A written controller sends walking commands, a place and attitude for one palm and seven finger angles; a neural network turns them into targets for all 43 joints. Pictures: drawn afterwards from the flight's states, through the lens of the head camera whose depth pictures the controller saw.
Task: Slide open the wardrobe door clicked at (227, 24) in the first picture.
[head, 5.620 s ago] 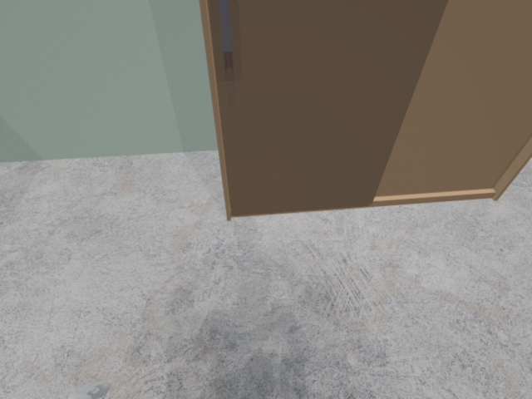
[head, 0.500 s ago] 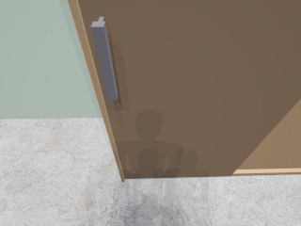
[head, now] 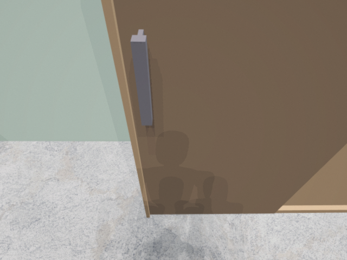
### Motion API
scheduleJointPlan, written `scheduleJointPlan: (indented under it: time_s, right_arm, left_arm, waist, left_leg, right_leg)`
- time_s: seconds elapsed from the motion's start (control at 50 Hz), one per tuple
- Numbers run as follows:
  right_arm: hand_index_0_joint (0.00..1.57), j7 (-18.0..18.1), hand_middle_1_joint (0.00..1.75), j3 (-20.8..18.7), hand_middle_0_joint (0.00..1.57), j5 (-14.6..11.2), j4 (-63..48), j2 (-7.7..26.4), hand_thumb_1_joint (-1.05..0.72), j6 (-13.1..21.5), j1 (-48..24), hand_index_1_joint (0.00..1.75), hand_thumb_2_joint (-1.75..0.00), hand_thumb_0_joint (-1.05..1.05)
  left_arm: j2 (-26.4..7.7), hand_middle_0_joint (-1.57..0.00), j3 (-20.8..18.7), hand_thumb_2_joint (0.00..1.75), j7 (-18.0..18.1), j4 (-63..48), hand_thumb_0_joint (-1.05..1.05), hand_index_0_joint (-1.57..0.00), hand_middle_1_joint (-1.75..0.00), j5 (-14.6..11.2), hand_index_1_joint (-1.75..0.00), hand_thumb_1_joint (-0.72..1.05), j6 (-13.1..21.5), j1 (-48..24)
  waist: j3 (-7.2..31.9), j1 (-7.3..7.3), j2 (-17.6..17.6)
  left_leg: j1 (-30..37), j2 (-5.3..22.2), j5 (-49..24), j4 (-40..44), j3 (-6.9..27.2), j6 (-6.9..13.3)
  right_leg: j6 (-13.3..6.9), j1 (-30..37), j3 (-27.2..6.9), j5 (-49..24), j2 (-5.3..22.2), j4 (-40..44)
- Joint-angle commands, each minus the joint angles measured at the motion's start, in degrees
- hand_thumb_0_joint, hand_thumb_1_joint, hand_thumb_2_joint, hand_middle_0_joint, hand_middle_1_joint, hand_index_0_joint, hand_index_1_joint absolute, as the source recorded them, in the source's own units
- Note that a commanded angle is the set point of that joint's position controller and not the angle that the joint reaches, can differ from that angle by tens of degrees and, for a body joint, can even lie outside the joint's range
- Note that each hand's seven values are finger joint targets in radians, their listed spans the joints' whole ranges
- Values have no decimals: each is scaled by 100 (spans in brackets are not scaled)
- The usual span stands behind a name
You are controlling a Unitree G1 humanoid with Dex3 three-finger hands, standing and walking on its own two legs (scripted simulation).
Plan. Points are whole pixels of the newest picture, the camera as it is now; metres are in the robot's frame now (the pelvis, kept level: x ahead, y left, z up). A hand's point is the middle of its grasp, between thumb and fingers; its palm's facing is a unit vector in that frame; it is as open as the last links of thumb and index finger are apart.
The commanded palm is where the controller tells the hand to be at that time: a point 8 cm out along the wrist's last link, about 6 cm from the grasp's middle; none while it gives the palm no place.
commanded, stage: come to a stop and stand still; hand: left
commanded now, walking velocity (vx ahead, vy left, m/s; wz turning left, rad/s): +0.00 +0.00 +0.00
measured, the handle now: (144, 81) +0.45 +0.10 +0.19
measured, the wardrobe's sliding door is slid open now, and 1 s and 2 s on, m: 0.00 0.00 0.00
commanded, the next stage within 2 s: look again from close up in 0.18 s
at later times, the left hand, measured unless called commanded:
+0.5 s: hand out of the picture -0.01 +0.16 -0.18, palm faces +0.02 -0.99 -0.17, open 7.4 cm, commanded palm none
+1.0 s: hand out of the picture -0.01 +0.14 -0.17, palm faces +0.03 -0.99 -0.15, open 7.3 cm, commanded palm none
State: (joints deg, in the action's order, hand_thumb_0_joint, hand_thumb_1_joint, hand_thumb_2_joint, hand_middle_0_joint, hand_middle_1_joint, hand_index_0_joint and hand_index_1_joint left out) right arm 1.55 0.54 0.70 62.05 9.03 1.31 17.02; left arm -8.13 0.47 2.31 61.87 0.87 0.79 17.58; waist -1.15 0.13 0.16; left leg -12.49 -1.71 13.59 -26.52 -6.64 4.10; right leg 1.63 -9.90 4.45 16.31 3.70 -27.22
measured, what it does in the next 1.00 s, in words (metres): stands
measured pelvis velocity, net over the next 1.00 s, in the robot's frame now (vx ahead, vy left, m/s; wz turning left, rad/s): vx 0.00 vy -0.02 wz -0.01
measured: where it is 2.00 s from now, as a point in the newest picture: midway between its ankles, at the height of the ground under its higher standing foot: outside the picture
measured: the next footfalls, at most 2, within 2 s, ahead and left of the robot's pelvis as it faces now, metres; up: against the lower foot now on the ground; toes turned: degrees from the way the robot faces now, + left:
none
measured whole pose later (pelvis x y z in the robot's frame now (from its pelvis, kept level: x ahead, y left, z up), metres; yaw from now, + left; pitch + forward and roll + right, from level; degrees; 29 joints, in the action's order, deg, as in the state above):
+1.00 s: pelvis +0.00 -0.02 +0.00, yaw +0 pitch -1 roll +0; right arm 1.8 0.5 0.4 65.7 6.8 1.1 16.7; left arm -7.1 0.6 2.3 63.8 0.8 1.0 18.2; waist -2.6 0.4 1.1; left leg -10.3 -0.4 12.3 -23.5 -6.4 2.4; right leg 0.2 -7.9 4.6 15.3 2.1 -24.5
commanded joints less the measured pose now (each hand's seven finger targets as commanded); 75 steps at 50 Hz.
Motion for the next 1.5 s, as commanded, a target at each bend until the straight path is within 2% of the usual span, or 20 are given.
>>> scheduleJointPlan:
  time_s: [0.0, 0.24, 0.28, 0.32, 0.36, 0.54, 0.56, 0.58, 0.76, 0.84, 1.04, 1.06, 1.34, 1.36, 1.38, 1.4, 1.42, 1.44, 1.46, 1.48]
  right_arm:
    - [20, 4, 30, -64, 20, 8, -177, 561, -90, 98, 291, 30, -90, 0]
    - [20, 21, 30, -68, 20, -3, -38, 536, -90, 79, 229, 30, -90, 0]
    - [20, 24, 30, -72, 20, -7, -27, 519, -90, 81, 236, 30, -90, 0]
    - [20, 28, 30, -64, 20, -5, 10, 516, -90, 86, 240, 30, -90, 0]
    - [20, 32, 30, -73, 20, -9, 27, 482, -90, 90, 267, 30, -90, 0]
    - [20, 26, 30, -54, 20, -9, 104, 425, -90, 69, 282, 30, -90, 0]
    - [20, 26, 30, -52, 20, -12, 115, 397, -90, 61, 284, 30, -90, 0]
    - [20, 21, 30, -55, 20, -13, 121, 401, -90, 60, 265, 30, -90, 0]
    - [20, 22, 30, -60, 20, -8, 160, 339, -90, 67, 347, 30, -90, 0]
    - [20, 22, 30, -70, 20, -5, 173, 349, -90, 73, 332, 30, -90, 0]
    - [20, 31, 30, -75, 20, -4, 208, 304, -90, 65, 338, 30, -90, 0]
    - [20, 35, 30, -78, 20, -11, 214, 268, -90, 58, 362, 30, -90, 0]
    - [20, 39, 30, -84, 20, 2, 215, 311, -90, 61, 315, 30, -90, 0]
    - [20, -13, 30, -204, 20, 62, -433, 981, -90, 112, 136, 30, -90, 0]
    - [20, 271, 30, 51, 20, -350, -2330, 1403, -90, 961, -255, 30, -90, 0]
    - [20, 379, 30, -18, 20, -305, -2205, 1175, -90, 1532, -197, 30, -90, 0]
    - [20, 337, 30, 19, 20, -245, -1694, 1080, -90, 1636, -364, 30, -90, 0]
    - [20, 290, 30, -89, 20, -402, -1964, 1005, -90, 1629, -365, 30, -90, 0]
    - [20, 369, 30, -64, 20, -542, -2296, 1027, -90, 1665, -463, 30, -90, 0]
    - [20, 390, 30, -86, 20, -488, -2523, 1226, -90, 1876, -408, 30, -90, 0]
  left_arm:
    - [-502, -20, -75, 90, 18, -93, 0, -20, -30, 6, -30, 90, 33, 439]
    - [-460, -20, -59, 90, 17, 49, 0, -20, -30, 8, -30, 90, 7, 491]
    - [-459, -20, -68, 90, 23, 55, 0, -20, -30, 18, -30, 90, 18, 492]
    - [-460, -20, -63, 90, 25, 74, 0, -20, -30, 8, -30, 90, 13, 499]
    - [-468, -20, -72, 90, 29, 66, 0, -20, -30, 20, -30, 90, 24, 511]
    - [-440, -20, -68, 90, 27, 106, 0, -20, -30, 5, -30, 90, 13, 501]
    - [-448, -20, -67, 90, 28, 106, 0, -20, -30, 18, -30, 90, 18, 499]
    - [-438, -20, -59, 90, 27, 115, 0, -20, -30, 14, -30, 90, 21, 504]
    - [-422, -20, -72, 90, 26, 74, 0, -20, -30, 6, -30, 90, 43, 524]
    - [-407, -20, -74, 90, 21, 91, 0, -20, -30, -4, -30, 90, 52, 531]
    - [-378, -20, -74, 90, 23, 119, 0, -20, -30, -6, -30, 90, 65, 585]
    - [-375, -20, -74, 90, 25, 112, 0, -20, -30, 7, -30, 90, 67, 585]
    - [-371, -20, -88, 90, 16, 120, 0, -20, -30, -8, -30, 90, 71, 598]
    - [-1371, -20, -71, 90, 14, -321, 0, -20, -30, 98, -30, 90, 185, 396]
    - [-1828, -20, -504, 89, 156, -8767, 0, -20, -32, -1049, -32, 88, 1137, -3762]
    - [-1625, -20, -363, 88, 438, -7900, 0, -20, -33, -773, -33, 85, 653, -1605]
    - [-701, -21, -83, 87, 564, -6057, 0, -21, -34, -681, -34, 83, 237, -739]
    - [60, -21, 475, 86, 576, -6106, 0, -21, -36, -833, -36, 81, -135, 105]
    - [300, -21, 647, 85, 563, -6450, 0, -21, -37, -876, -37, 78, -293, 211]
    - [7, -21, 541, 84, 567, -7208, 0, -21, -39, -952, -39, 76, 25, -205]
  waist:
    - [-159, 17, -109]
    - [-230, 16, -94]
    - [-198, 10, 57]
    - [-208, 16, -44]
    - [-175, 30, 23]
    - [-363, 29, -60]
    - [-425, 39, 73]
    - [-458, 39, 38]
    - [-318, 38, 86]
    - [-248, 31, -10]
    - [-323, 28, -33]
    - [-389, 33, 73]
    - [-375, 35, -53]
    - [-540, -105, -248]
    - [2177, -659, -725]
    - [2190, -191, -1466]
    - [1111, -176, -790]
    - [318, -239, -427]
    - [-197, -244, 86]
    - [50, -374, 243]
  left_leg:
    - [54, 829, -921, 739, 907, -109]
    - [205, 848, -844, 845, 868, -117]
    - [224, 835, -1009, 779, 825, -115]
    - [282, 847, -1067, 789, 808, -125]
    - [287, 851, -1212, 748, 783, -112]
    - [168, 835, -779, 876, 777, -144]
    - [117, 836, -768, 857, 766, -136]
    - [96, 814, -698, 868, 749, -149]
    - [169, 818, -770, 824, 754, -149]
    - [243, 807, -812, 810, 739, -168]
    - [257, 812, -814, 794, 720, -187]
    - [208, 819, -789, 783, 716, -185]
    - [271, 825, -732, 833, 706, -215]
    - [315, 594, -1613, 539, 904, -332]
    - [1389, 247, -1593, 285, 350, -176]
    - [1917, 400, -1832, 544, 415, -339]
    - [1012, 465, -1141, 706, 376, -312]
    - [324, 493, -367, 678, 609, -227]
    - [-195, 434, 202, 571, 683, -188]
    - [-136, 373, 512, 331, 754, -166]
  right_leg:
    - [-303, -99, -360, -619, 281, 382]
    - [-278, -102, -380, -628, 306, 509]
    - [-280, -47, -388, -769, 326, 519]
    - [-279, -79, -402, -751, 319, 518]
    - [-276, 3, -388, -863, 327, 531]
    - [-293, -63, -431, -655, 327, 635]
    - [-296, -43, -426, -697, 323, 652]
    - [-299, -82, -447, -666, 337, 672]
    - [-330, -24, -463, -718, 332, 700]
    - [-336, -56, -487, -728, 338, 703]
    - [-352, -117, -503, -744, 336, 757]
    - [-348, -99, -491, -751, 319, 777]
    - [-372, -164, -534, -664, 313, 813]
    - [-382, -173, -551, -1404, 243, 669]
    - [-354, -404, -324, -1378, -400, 336]
    - [-458, -449, -236, -408, -374, -226]
    - [-429, -816, -165, -2, -336, -277]
    - [-418, -872, -8, 57, -330, -122]
    - [-376, -1018, 69, 58, -307, -25]
    - [-303, -1094, 57, 279, -231, 41]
